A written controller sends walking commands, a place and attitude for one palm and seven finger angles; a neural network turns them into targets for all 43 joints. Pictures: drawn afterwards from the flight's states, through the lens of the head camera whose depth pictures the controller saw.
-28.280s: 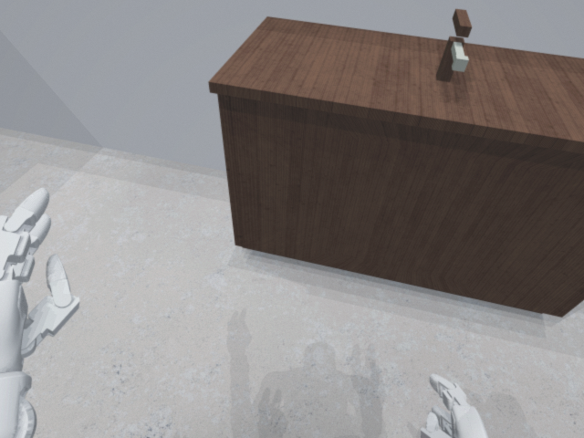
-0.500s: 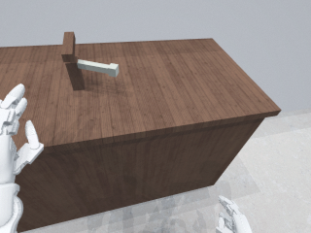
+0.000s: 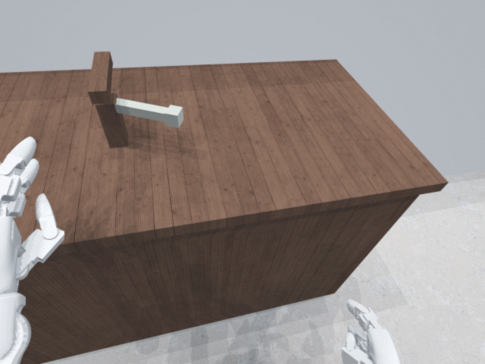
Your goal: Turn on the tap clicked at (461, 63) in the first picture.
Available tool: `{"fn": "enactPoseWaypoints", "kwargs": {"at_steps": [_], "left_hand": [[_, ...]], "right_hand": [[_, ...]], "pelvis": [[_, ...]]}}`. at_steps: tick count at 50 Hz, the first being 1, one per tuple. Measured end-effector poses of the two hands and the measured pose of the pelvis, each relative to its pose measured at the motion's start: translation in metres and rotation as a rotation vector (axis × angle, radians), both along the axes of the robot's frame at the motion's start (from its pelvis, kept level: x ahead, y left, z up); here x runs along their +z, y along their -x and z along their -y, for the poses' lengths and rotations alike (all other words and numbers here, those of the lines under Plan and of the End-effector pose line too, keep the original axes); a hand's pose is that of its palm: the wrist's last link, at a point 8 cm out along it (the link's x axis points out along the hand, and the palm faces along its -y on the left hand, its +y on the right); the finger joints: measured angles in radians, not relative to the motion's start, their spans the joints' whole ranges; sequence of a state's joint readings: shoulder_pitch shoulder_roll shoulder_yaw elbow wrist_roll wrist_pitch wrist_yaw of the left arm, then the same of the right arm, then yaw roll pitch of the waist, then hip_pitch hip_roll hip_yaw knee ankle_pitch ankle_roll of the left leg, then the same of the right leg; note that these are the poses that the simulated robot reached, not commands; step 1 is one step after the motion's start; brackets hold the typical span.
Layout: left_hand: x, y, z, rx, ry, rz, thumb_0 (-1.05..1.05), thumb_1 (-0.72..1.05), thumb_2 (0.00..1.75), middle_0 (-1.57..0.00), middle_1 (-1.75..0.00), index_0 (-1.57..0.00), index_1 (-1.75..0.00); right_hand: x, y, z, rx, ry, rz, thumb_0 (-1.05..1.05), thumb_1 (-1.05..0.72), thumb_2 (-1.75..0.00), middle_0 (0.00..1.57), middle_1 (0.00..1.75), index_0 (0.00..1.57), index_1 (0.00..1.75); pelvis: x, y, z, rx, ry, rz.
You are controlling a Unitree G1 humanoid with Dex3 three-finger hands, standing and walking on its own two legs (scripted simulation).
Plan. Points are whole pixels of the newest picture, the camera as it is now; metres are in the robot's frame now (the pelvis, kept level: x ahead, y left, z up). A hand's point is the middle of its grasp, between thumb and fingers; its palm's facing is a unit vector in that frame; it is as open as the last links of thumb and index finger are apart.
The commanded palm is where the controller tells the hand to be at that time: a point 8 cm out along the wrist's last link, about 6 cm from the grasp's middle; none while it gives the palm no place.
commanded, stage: look again from close up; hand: left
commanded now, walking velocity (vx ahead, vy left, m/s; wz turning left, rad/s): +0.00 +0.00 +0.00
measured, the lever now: (174, 116) +0.49 +0.19 +0.13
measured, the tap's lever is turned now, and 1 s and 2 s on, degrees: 65 65 65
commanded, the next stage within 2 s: come to a stop and stand still in 0.10 s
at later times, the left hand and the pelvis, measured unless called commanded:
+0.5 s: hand (93, 219) +0.24 +0.22 +0.16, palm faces +0.41 -0.84 -0.35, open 7.4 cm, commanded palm +0.19 +0.25 +0.17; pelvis +0.03 -0.03 +0.00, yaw +0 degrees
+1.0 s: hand (104, 219) +0.25 +0.21 +0.16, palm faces +0.28 -0.85 -0.44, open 7.4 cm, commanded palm +0.18 +0.26 +0.17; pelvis +0.01 -0.02 +0.00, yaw -2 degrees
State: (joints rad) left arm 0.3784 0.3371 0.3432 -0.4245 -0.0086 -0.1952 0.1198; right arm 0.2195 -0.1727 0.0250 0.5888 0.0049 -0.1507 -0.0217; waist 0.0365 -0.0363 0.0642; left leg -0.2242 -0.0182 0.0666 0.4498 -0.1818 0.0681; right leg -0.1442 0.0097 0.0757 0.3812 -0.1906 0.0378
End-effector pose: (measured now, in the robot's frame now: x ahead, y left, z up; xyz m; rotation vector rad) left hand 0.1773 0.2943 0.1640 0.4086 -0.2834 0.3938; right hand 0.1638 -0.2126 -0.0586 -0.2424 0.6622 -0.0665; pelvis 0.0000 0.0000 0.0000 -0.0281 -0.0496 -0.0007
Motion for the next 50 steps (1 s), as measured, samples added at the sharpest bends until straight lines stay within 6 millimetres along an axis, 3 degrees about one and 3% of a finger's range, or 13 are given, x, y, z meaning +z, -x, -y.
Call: {"fn": "enactPoseWaypoints", "kwargs": {"at_steps": [10, 20, 36, 41, 43, 46, 50], "left_hand": [[0.004, -0.019, 0.017, -0.015, -0.008, -0.028, 0.01, 0.89, 0.90, -0.21, -0.30, -0.20, -0.30], [0.008, -0.025, 0.029, -0.004, -0.012, -0.049, 0.01, 0.89, 0.90, -0.21, -0.30, -0.21, -0.30], [0.004, -0.019, 0.035, 0.012, 0.020, -0.060, 0.01, 0.89, 0.90, -0.21, -0.30, -0.20, -0.30], [0.045, -0.037, 0.011, 0.010, -0.186, 0.095, 0.01, 0.88, 0.90, -0.21, -0.30, -0.21, -0.30], [0.049, -0.041, 0.007, 0.013, -0.191, 0.111, 0.01, 0.89, 0.90, -0.21, -0.30, -0.21, -0.30], [0.038, -0.040, 0.022, -0.045, -0.158, 0.059, 0.01, 0.89, 0.90, -0.20, -0.30, -0.20, -0.30], [0.008, -0.033, 0.040, -0.139, -0.100, -0.064, 0.01, 0.89, 0.90, -0.20, -0.30, -0.20, -0.30]], "right_hand": [[-0.004, -0.020, 0.017, -0.025, -0.009, -0.021, 0.01, -0.90, -0.90, 0.20, 0.30, 0.20, 0.30], [-0.003, -0.035, 0.033, -0.044, -0.009, -0.014, 0.01, -0.90, -0.90, 0.20, 0.30, 0.20, 0.30], [-0.003, -0.030, 0.042, -0.053, -0.006, -0.027, 0.01, -0.90, -0.90, 0.20, 0.30, 0.20, 0.30], [-0.011, -0.024, 0.030, 0.048, 0.002, -0.043, 0.01, -0.90, -0.90, 0.20, 0.30, 0.20, 0.30], [-0.013, -0.021, 0.029, 0.045, -0.023, -0.039, 0.01, -0.90, -0.90, 0.20, 0.30, 0.20, 0.30], [-0.012, -0.015, 0.031, 0.006, -0.042, -0.017, 0.01, -0.90, -0.90, 0.20, 0.30, 0.20, 0.30], [-0.010, -0.005, 0.036, -0.050, -0.018, -0.019, 0.01, -0.90, -0.90, 0.20, 0.30, 0.20, 0.30]], "pelvis": [[0.001, -0.019, 0.013, 0.001, -0.005, -0.016], [0.002, -0.028, 0.024, 0.002, -0.010, -0.021], [0.003, -0.025, 0.031, 0.007, -0.008, -0.015], [-0.002, -0.013, 0.033, 0.017, -0.005, -0.045], [-0.003, -0.011, 0.031, -0.004, -0.006, -0.050], [-0.004, -0.012, 0.023, -0.029, -0.006, -0.047], [-0.004, -0.013, 0.016, -0.036, -0.009, -0.039]]}}
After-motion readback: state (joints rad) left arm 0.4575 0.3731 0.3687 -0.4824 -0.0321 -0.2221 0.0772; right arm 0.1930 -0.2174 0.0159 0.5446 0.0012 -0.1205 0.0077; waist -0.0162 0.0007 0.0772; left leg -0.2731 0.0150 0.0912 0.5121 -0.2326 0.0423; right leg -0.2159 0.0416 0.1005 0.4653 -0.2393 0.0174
